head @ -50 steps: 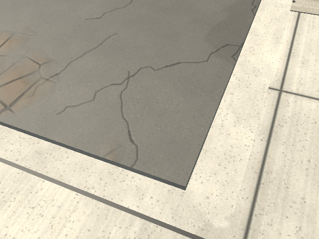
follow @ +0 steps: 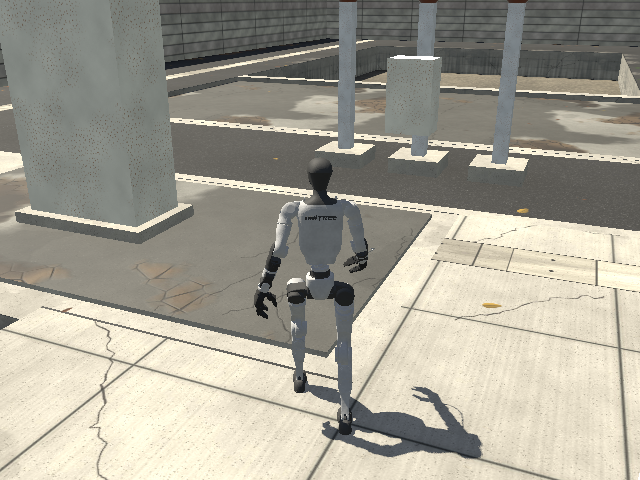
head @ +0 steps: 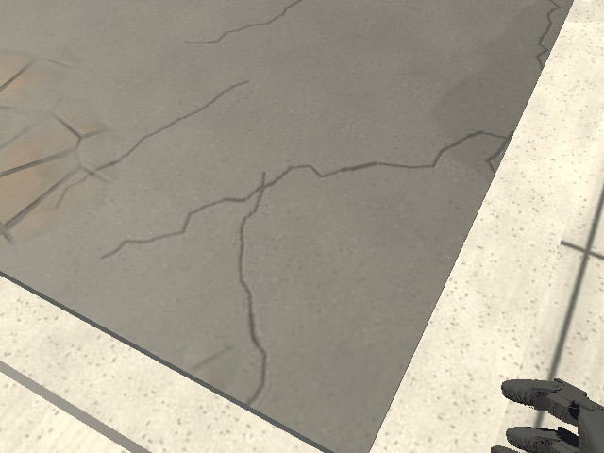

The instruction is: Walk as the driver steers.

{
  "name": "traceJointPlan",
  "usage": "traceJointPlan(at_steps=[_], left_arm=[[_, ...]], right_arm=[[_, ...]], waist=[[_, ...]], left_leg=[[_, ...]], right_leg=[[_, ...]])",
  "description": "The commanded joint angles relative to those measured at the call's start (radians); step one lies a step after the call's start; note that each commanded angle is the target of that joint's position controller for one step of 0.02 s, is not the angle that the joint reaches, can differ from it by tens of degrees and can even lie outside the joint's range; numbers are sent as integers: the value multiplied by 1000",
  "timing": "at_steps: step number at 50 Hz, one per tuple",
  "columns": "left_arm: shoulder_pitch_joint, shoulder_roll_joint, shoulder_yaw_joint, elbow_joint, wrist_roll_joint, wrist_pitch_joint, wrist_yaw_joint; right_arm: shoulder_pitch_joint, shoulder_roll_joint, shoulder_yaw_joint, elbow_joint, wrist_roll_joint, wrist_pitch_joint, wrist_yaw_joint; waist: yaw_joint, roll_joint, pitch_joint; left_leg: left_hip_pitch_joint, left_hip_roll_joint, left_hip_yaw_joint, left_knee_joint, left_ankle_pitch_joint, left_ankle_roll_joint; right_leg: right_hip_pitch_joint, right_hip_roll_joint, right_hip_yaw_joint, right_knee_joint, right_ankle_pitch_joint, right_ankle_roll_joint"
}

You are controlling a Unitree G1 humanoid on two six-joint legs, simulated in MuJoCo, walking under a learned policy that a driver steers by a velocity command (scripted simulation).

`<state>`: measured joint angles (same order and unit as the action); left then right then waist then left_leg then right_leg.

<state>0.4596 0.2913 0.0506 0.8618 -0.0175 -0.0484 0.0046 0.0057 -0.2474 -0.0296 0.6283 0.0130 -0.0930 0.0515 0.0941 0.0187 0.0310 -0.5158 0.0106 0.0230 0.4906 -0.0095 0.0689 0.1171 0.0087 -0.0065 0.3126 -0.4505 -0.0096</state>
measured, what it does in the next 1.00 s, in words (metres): walks ahead: right foot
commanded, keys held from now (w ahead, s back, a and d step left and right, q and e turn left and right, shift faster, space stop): no key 1.00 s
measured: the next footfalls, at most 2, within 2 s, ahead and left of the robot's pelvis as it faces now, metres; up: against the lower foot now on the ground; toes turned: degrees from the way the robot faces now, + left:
right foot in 0.42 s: +0.24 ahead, -0.13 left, +0.00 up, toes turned +1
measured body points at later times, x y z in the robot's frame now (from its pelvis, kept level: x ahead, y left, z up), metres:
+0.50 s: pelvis +0.15 +0.01 +0.02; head +0.16 +0.00 +0.47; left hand +0.29 +0.27 -0.09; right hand +0.27 -0.24 -0.11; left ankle +0.14 +0.11 -0.72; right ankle +0.20 -0.13 -0.72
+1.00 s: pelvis +0.18 -0.01 +0.02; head +0.19 -0.01 +0.47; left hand +0.29 +0.25 -0.12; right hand +0.24 -0.27 -0.13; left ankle +0.14 +0.11 -0.72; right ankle +0.20 -0.13 -0.72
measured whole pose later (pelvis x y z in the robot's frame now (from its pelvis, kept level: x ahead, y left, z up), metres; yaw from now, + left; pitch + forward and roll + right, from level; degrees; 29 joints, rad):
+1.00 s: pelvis +0.18 -0.01 +0.02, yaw +0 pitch -2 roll +0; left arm 0.14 0.23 0.04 0.96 0.00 0.01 0.03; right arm 0.17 -0.25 -0.02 1.05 0.00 0.01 -0.03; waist -0.01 0.00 0.05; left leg -0.13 0.01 0.03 0.48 -0.32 0.00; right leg -0.22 0.00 0.01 0.50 -0.24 0.00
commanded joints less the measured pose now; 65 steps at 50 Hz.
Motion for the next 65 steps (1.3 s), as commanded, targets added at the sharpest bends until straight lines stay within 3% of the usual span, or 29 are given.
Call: traceJointPlan(at_steps=[1, 2, 3, 4, 5, 6, 9, 12, 17, 20, 21, 22, 23, 24, 25, 26, 29, 35, 43, 65], left_arm=[[-4, 89, 8, -99, 42, -9, 13], [134, 10, -17, -71, 22, -22, 3], [41, 135, 14, -60, -7, -29, -1], [-61, 151, 19, -95, -19, -28, -1], [-108, 136, 16, -101, -3, -24, 5], [-118, 125, 19, -105, 10, -13, 10], [-49, 62, 10, -82, 13, 22, 19], [-108, 43, 2, -102, 27, 35, 29], [-236, 70, 8, -125, 21, 48, 27], [-246, 70, 12, -126, 33, 46, 27], [-251, 90, 16, -131, 41, 43, 30], [-256, 138, 25, -143, 41, 42, 36], [-293, 165, 31, -135, 29, 48, 38], [-314, 91, 20, -133, 23, 50, 28], [-320, 56, 11, -135, 28, 48, 20], [-319, 58, 10, -127, 33, 43, 17], [-299, 67, 12, -100, 26, 25, 13], [-307, 65, 13, -55, 22, 27, 18], [-325, 58, 14, 14, 21, 38, 22], [-312, 36, 6, 175, 18, 54, 35]], right_arm=[[395, -282, -93, 28, -39, -5, -28], [401, -278, -85, 41, -40, -3, -19], [366, -197, -67, 31, -23, 3, -19], [276, -164, -52, 30, -12, 6, -21], [216, -136, -41, 33, -8, 6, -19], [173, -121, -37, 34, -14, 4, -16], [115, -105, -30, 64, -38, -14, -13], [87, -128, -31, 98, -37, -10, -26], [135, -151, -30, 156, -35, 26, -37], [122, -124, -16, 175, -17, 41, -37], [156, -94, -4, 189, -19, 41, -38], [205, -79, 3, 197, -37, 38, -38], [294, -65, 3, 215, -37, 36, -38], [245, -74, 7, 219, -38, 44, -45], [193, -106, -1, 216, -31, 54, -49], [176, -102, -1, 218, -26, 64, -56], [184, -109, -3, 236, -28, 78, -63], [178, -104, -7, 289, -18, 87, -68], [177, -107, -10, 355, -17, 99, -79], [247, -69, 8, 457, -21, 84, -89]], waist=[[-211, 81, -357], [-149, 285, -509], [-187, 144, -426], [-161, 101, -258], [-127, 12, -179], [-94, 9, -137], [-27, 53, -136], [-28, 74, -129], [-85, 60, -108], [-65, 44, -86], [-68, 14, -81], [-105, -59, -98], [-172, -183, -105], [-136, -169, -102], [-109, -120, -67], [-108, -109, -64], [-104, -95, -74], [-102, -44, -89], [-104, -21, -57], [-97, -20, 9]], left_leg=[[791, 239, -266, 88, 329, 154], [975, 426, -678, -38, 300, 296], [861, 374, -600, -82, 263, 248], [705, 338, -429, -97, 342, 214], [564, 288, -332, -120, 434, 192], [454, 255, -270, -150, 464, 180], [263, 207, -147, -221, 545, 187], [222, 182, -75, -235, 528, 180], [249, 190, -104, -247, 178, 162], [242, 161, -126, -190, -51, 113], [228, 122, -120, -156, -115, 62], [200, 62, -88, -95, -203, 14], [183, -2, -35, -102, -290, -21], [264, -3, -13, -106, -259, -43], [264, -1, -16, -95, -238, -44], [269, 6, -19, -88, -211, -38], [292, 20, -33, -77, -128, -36], [333, 27, -31, -60, -38, -47], [343, 29, -28, -77, -63, -55], [291, 25, -19, -131, -213, -58]], right_leg=[[-427, -71, 11, 689, 587, -31], [-680, 89, 125, 961, -199, 14], [-727, 32, 194, 1035, -169, 13], [-766, -16, 135, 1007, -99, 16], [-740, -62, 101, 950, -37, 26], [-690, -90, 91, 892, 8, 34], [-509, -106, 77, 769, 95, 62], [-466, -110, 67, 571, 193, 73], [-425, -100, 63, 370, 283, 62], [-322, -76, 41, 171, 337, 30], [-266, -104, 77, 99, 460, 14], [-205, -173, 141, 109, 636, -12], [-211, -195, 164, 132, 569, -61], [-293, -153, 143, 118, 390, -53], [-324, -120, 121, 112, 359, -32], [-324, -107, 108, 121, 397, -17], [-295, -94, 89, 151, 510, -14], [-265, -85, 77, 173, 597, -27], [-265, -67, 61, 153, 546, -27], [-289, -41, 41, 98, 358, -11]])
Keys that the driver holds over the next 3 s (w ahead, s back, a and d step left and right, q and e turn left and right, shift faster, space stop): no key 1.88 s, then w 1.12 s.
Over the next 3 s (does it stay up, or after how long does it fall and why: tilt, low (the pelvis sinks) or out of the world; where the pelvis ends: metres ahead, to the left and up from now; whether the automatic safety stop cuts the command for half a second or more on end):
stays up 0.64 -0.01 0.06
